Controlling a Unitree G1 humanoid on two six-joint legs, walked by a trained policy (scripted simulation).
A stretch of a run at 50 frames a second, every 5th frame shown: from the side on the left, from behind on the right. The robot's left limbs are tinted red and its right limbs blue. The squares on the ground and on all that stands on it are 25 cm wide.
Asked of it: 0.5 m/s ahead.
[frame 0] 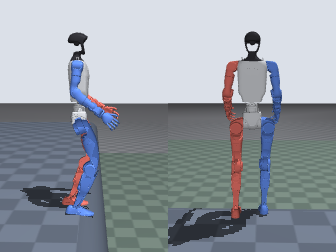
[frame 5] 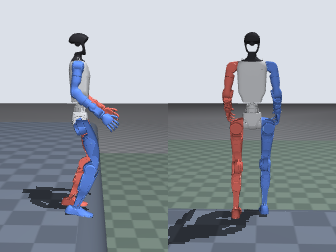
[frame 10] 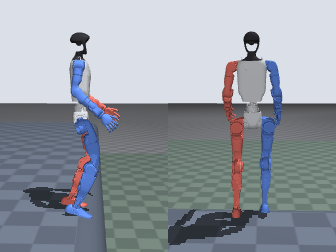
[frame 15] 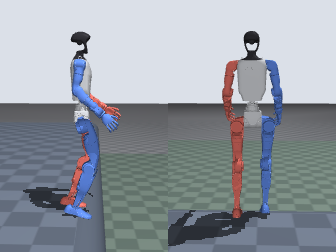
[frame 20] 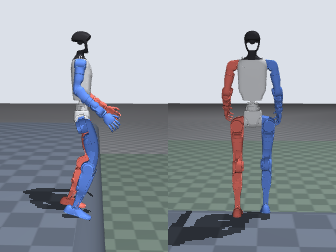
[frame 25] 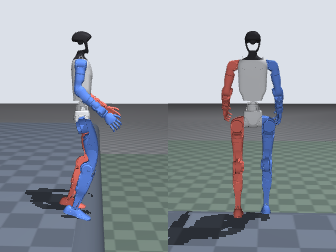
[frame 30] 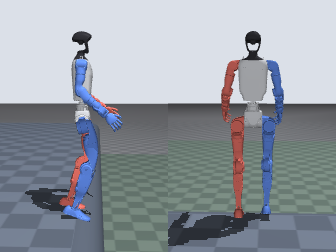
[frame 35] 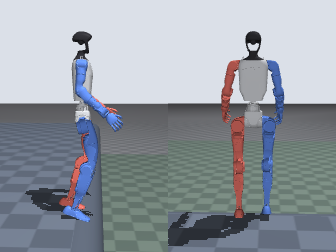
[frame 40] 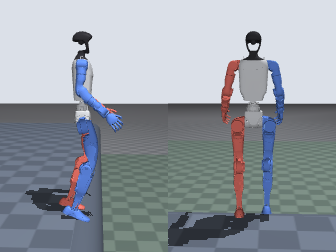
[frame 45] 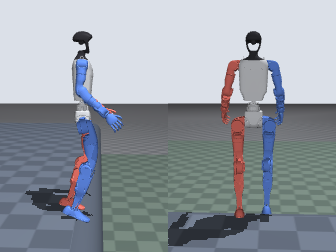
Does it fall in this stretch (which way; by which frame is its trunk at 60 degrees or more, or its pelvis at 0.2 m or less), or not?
no
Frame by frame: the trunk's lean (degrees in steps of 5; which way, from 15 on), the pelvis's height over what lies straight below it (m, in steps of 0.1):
0: 0, 0.8
5: 0, 0.8
10: 0, 0.8
15: 0, 0.8
20: 0, 0.8
25: 0, 0.8
30: 0, 0.8
35: 0, 0.8
40: 0, 0.8
45: 0, 0.8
